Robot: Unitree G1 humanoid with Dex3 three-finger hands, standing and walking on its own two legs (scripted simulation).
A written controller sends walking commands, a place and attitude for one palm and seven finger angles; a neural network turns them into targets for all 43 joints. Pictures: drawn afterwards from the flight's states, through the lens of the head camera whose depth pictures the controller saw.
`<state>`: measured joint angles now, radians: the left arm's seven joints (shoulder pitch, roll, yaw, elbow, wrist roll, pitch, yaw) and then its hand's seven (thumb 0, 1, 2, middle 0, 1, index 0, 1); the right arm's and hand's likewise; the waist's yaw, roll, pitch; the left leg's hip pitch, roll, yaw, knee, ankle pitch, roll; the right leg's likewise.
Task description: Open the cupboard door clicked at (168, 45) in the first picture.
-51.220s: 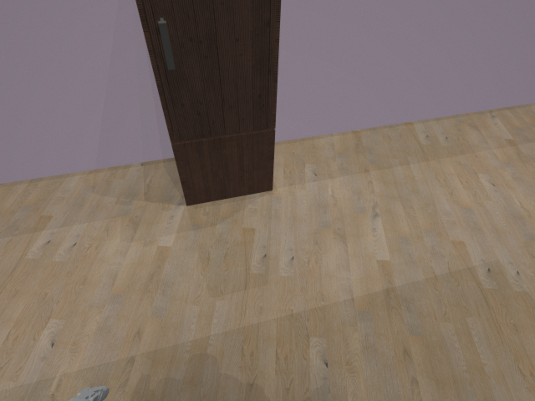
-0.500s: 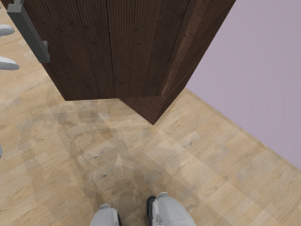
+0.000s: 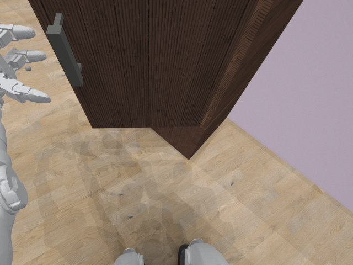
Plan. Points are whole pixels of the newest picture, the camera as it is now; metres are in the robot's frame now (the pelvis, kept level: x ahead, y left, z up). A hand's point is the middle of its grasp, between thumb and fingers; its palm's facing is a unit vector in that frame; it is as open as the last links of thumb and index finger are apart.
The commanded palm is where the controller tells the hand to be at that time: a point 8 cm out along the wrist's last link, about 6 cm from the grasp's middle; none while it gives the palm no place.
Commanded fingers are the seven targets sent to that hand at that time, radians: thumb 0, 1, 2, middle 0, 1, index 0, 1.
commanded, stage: move the hooked fingers beside the handle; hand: left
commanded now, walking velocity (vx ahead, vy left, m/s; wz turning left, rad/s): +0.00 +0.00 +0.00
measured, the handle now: (69, 52) +0.55 +0.20 +0.09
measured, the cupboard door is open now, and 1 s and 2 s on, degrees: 45 45 44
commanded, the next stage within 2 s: slide the fingers in behind the handle in 0.50 s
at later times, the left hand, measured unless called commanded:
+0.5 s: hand (32, 69) +0.50 +0.26 +0.09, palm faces -0.02 -1.00 -0.03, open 14.0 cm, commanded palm +0.49 +0.29 +0.09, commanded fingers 0.00 -0.50 0.30 -0.30 -1.20 -0.30 -1.20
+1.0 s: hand (41, 67) +0.51 +0.24 +0.09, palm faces -0.01 -1.00 +0.00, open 14.0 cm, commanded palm +0.49 +0.27 +0.09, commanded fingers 0.00 -0.50 0.30 -0.30 -1.20 -0.30 -1.20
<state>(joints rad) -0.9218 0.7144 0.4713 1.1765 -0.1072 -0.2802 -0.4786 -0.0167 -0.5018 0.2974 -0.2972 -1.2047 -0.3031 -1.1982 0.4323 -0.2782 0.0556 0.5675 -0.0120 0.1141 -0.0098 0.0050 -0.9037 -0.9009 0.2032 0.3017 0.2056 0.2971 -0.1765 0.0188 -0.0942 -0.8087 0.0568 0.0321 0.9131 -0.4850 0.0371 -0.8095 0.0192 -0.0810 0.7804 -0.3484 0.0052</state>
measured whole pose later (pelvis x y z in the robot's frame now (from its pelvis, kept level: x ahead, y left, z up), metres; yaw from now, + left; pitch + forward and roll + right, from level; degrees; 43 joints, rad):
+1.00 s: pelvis -0.01 +0.00 -0.01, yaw +0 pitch +22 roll -4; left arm -0.99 0.71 0.47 1.23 -0.09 -0.30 -0.42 -0.02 -0.50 0.30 -0.30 -1.20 -0.30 -1.20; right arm 0.44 -0.28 0.07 0.58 -0.01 0.09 -0.01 0.01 -0.90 -0.90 0.20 0.30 0.21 0.30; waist -0.20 0.02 -0.08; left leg -0.86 0.06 0.03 0.95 -0.48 0.04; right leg -0.86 0.02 -0.08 0.82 -0.34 0.00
